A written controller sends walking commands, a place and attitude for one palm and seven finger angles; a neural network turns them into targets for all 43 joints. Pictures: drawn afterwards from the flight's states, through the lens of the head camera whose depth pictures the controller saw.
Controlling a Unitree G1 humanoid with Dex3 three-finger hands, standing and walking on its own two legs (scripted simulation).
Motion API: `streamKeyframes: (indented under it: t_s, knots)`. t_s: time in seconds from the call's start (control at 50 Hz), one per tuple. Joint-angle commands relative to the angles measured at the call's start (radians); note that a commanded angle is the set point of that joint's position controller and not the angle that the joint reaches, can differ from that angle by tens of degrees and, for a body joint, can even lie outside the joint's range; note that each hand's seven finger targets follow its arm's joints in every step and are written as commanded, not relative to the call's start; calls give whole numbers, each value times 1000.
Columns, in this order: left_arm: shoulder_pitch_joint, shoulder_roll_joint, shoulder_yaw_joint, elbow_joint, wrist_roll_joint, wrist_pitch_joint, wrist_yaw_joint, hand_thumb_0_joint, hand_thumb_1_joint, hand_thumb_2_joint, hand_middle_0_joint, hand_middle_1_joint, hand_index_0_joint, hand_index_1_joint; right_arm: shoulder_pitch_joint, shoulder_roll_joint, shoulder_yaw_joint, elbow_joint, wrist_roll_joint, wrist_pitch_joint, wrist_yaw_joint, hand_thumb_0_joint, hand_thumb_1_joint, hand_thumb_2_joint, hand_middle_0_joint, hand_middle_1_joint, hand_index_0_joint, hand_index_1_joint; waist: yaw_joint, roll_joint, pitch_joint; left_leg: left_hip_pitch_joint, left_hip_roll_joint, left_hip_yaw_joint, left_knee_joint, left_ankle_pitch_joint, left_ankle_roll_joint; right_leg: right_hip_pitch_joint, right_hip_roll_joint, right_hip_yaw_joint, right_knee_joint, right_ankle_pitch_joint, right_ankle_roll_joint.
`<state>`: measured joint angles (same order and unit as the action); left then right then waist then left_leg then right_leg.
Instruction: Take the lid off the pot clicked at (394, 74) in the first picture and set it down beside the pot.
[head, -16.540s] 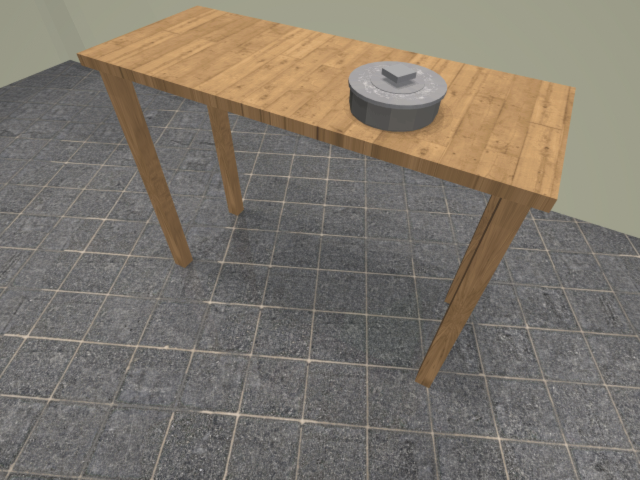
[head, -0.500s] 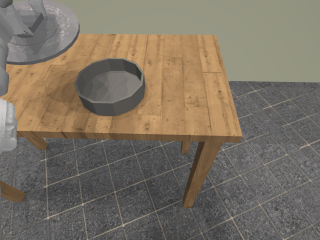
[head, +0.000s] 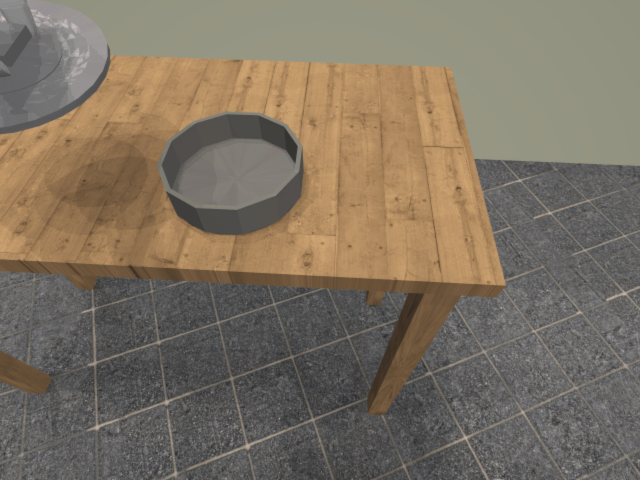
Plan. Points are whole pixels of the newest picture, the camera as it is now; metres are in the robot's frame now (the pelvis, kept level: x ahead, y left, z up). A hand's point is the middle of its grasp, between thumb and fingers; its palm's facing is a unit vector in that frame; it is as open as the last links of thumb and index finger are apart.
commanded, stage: move the lid sideways beside the pot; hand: left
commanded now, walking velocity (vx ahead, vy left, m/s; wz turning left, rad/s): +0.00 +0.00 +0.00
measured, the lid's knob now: out of the picture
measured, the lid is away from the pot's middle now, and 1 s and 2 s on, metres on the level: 0.21 0.23 0.23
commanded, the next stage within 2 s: lower the lid onto the table in 0.32 s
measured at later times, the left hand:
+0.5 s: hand out of the picture +0.48 +0.34 +0.29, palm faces -0.20 -0.07 -0.98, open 8.4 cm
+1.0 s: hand out of the picture +0.48 +0.33 +0.25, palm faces -0.25 -0.13 -0.96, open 8.4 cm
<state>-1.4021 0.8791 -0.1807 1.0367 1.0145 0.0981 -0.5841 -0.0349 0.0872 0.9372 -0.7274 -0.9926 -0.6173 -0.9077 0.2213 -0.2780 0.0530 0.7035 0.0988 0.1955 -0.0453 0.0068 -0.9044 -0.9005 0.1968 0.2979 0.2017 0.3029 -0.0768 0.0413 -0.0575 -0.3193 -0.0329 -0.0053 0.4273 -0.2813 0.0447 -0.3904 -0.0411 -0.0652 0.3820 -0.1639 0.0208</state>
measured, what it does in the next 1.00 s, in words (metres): stands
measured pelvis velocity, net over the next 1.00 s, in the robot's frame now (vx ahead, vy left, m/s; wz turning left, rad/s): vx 0.01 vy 0.00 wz -0.01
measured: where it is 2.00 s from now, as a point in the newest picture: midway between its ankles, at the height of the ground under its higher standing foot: outside the picture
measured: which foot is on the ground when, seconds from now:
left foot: down 0.00-1.00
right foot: down 0.00-1.00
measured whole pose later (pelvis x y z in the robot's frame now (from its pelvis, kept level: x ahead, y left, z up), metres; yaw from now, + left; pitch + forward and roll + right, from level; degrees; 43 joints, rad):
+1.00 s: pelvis +0.01 +0.00 +0.00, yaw -1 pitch +12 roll -1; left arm -1.41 0.92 -0.12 1.17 1.04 0.11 -0.55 -0.03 0.09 0.94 -0.73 -1.00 -0.61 -0.91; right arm 0.26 -0.29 0.05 0.71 0.10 0.17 -0.04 0.01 -0.90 -0.90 0.20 0.30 0.20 0.30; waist -0.11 0.05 -0.06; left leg -0.37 -0.02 0.00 0.47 -0.31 0.05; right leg -0.43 -0.03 -0.06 0.40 -0.18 0.03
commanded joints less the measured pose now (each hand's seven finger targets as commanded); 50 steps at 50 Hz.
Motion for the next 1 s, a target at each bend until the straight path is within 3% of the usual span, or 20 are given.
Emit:
streamKeyframes:
  t_s: [0.0, 0.04, 0.08, 0.14, 0.16, 0.24, 0.28, 0.34, 0.36, 0.44, 0.48, 0.54, 0.58, 0.64, 0.66, 0.68, 0.84, 0.86, 0.92, 0.98]
  knots:
    - [-600, 296, 119, -210, 26, -9, 67, 0, 482, 1112, -861, -1070, -811, -1023, 32, -150, -42, -85, -9, -19, -14, 0, -900, -900, 200, 300, 200, 300, -7, 119, -480, 236, 10, -30, 46, 718, -10, 203, 48, 15, 28, 292, -51]
    - [-557, 223, 52, -155, 4, -4, 58, 0, 482, 1112, -861, -1070, -811, -1023, 36, -157, -40, -83, 6, -9, -14, 0, -900, -900, 200, 300, 200, 300, -22, 106, -408, 205, 14, -26, 30, 694, -17, 177, 48, 2, 14, 285, -53]
    - [-592, 334, 141, -204, 25, -16, 67, 0, 482, 1112, -861, -1070, -811, -1023, 40, -160, -42, -82, -5, -6, -13, 0, -900, -900, 200, 300, 200, 300, -3, 79, -468, 200, 16, -25, 36, 690, -7, 222, 47, 14, 31, 299, -49]
    - [-561, 285, 84, -161, 19, -21, 64, 0, 482, 1112, -861, -1070, -811, -1023, 37, -161, -37, -85, 6, 0, -15, 0, -900, -900, 200, 300, 200, 300, -15, 116, -435, 195, 18, -22, 40, 721, -13, 201, 47, 4, 25, 307, -52]
    - [-591, 356, 141, -189, 32, -26, 68, 0, 482, 1112, -861, -1070, -811, -1023, 43, -160, -37, -78, -2, 1, -14, 0, -900, -900, 200, 300, 200, 300, -3, 100, -478, 194, 21, -23, 43, 716, -10, 227, 47, 14, 35, 306, -46]
    - [-601, 281, 73, -198, 16, -30, 65, 0, 482, 1112, -861, -1070, -811, -1023, 44, -162, -41, -85, 7, -2, -15, 0, -900, -900, 200, 300, 200, 300, -18, 157, -467, 244, 21, -32, 51, 769, -19, 176, 51, 2, 23, 299, -51]
    - [-645, 349, 130, -255, 31, -39, 69, 0, 482, 1112, -861, -1070, -811, -1023, 54, -161, -44, -81, -3, -9, -12, 0, -900, -900, 200, 300, 200, 300, -8, 159, -530, 278, 22, -45, 62, 814, -19, 186, 54, 8, 33, 303, -48]
    - [-576, 313, 105, -192, 17, -34, 62, 0, 482, 1112, -861, -1070, -811, -1023, 61, -165, -45, -81, 2, -6, -12, 0, -900, -900, 200, 300, 200, 300, -15, 157, -473, 252, 19, -36, 63, 811, -21, 172, 55, 1, 24, 312, -50]
    - [-627, 330, 120, -248, 20, -37, 62, 0, 482, 1112, -861, -1070, -811, -1023, 67, -161, -45, -71, -4, -6, -7, 0, -900, -900, 200, 300, 200, 300, -9, 155, -519, 266, 23, -43, 61, 815, -25, 185, 54, 6, 31, 306, -45]
    - [-598, 231, 47, -145, 13, 18, 56, 0, 482, 1112, -861, -1070, -811, -1023, 79, -169, -49, -62, 6, -14, 4, 0, -900, -900, 200, 300, 200, 300, -28, 194, -439, 270, 14, -51, 61, 839, -38, 130, 62, -9, 21, 299, -55]
    - [-625, 309, 117, -179, 39, 25, 63, 0, 482, 1112, -861, -1070, -811, -1023, 75, -165, -50, -68, -8, -21, 8, 0, -900, -900, 200, 300, 200, 300, -13, 152, -501, 259, 11, -48, 71, 829, -27, 175, 59, 4, 37, 317, -51]
    - [-556, 200, 26, -86, 17, 44, 56, 0, 482, 1112, -861, -1070, -811, -1023, 81, -166, -45, -63, 9, -20, 6, 0, -900, -900, 200, 300, 200, 300, -33, 106, -413, 202, 16, -35, 51, 751, -24, 161, 55, -10, 24, 305, -50]
    - [-595, 264, 74, -108, 34, 45, 65, 0, 482, 1112, -861, -1070, -811, -1023, 82, -166, -44, -58, 1, -23, 3, 0, -900, -900, 200, 300, 200, 300, -26, 76, -444, 186, 14, -31, 50, 695, -11, 185, 53, 0, 32, 300, -46]
    - [-637, 222, 31, -140, 24, 46, 68, 0, 482, 1112, -861, -1070, -811, -1023, 74, -168, -43, -62, 8, -35, -2, 0, -900, -900, 200, 300, 200, 300, -34, 140, -459, 228, 12, -38, 50, 723, -22, 162, 53, -6, 25, 290, -51]
    - [-680, 316, 110, -206, 41, 38, 75, 0, 482, 1112, -861, -1070, -811, -1023, 93, -167, -47, -60, -5, -42, -1, 0, -900, -900, 200, 300, 200, 300, -17, 132, -542, 252, 11, -47, 57, 754, -22, 206, 55, 7, 37, 312, -45]
    - [-644, 339, 128, -152, 56, 35, 80, 0, 482, 1112, -861, -1070, -811, -1023, 82, -164, -44, -67, -7, -44, -6, 0, -900, -900, 200, 300, 200, 300, -16, 124, -533, 229, 7, -38, 69, 744, -11, 209, 53, 11, 46, 320, -46]
    - [-566, 298, 81, -66, 35, 23, 83, 0, 482, 1112, -861, -1070, -811, -1023, 78, -168, -39, -72, 7, -37, -16, 0, -900, -900, 200, 300, 200, 300, -25, 99, -456, 136, 9, -14, 58, 654, -2, 223, 46, 7, 47, 327, -43]
    - [-614, 365, 135, -133, 44, 18, 88, 0, 482, 1112, -861, -1070, -811, -1023, 87, -168, -43, -68, 0, -37, -11, 0, -900, -900, 200, 300, 200, 300, -13, 111, -512, 163, 15, -23, 61, 686, -5, 239, 45, 17, 55, 334, -39]
    - [-586, 314, 107, -93, 44, 19, 87, 0, 482, 1112, -861, -1070, -811, -1023, 88, -163, -47, -71, -3, -43, -11, 0, -900, -900, 200, 300, 200, 300, -22, 135, -492, 186, 13, -28, 78, 710, -6, 195, 50, 12, 54, 314, -41]
    - [-563, 351, 142, -129, 40, 11, 90, 0, 482, 1112, -861, -1070, -811, -1023, 87, -167, -49, -79, -3, -37, -8, 0, -900, -900, 200, 300, 200, 300, -14, 108, -518, 180, 12, -29, 82, 718, -1, 216, 50, 16, 61, 334, -39]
